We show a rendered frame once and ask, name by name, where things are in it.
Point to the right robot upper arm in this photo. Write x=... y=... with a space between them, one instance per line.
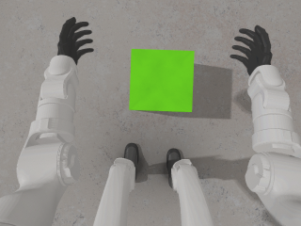
x=276 y=179

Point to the robot right hand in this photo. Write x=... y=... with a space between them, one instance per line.
x=260 y=48

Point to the robot left forearm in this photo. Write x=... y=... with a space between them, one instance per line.
x=56 y=106

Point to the robot right foot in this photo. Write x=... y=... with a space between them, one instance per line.
x=172 y=156

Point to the carton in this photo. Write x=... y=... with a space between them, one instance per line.
x=161 y=80

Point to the robot left hand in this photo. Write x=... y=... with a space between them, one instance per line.
x=68 y=44

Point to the robot right forearm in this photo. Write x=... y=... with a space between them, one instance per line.
x=271 y=114

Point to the robot left shin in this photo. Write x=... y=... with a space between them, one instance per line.
x=122 y=160

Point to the left robot upper arm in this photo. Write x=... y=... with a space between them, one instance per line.
x=44 y=172

